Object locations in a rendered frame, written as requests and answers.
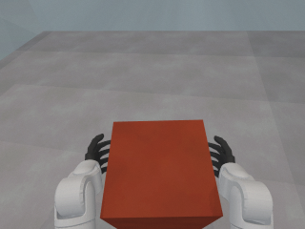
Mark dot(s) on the robot right hand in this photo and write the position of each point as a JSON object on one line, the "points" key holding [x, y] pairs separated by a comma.
{"points": [[225, 154]]}

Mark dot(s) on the robot right forearm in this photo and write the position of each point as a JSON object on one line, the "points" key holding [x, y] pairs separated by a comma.
{"points": [[250, 202]]}

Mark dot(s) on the carton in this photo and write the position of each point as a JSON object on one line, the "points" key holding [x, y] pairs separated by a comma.
{"points": [[160, 175]]}

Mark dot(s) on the robot left forearm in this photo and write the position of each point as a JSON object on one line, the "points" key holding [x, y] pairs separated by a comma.
{"points": [[74, 199]]}

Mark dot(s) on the robot left hand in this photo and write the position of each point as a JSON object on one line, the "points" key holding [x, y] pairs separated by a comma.
{"points": [[94, 154]]}

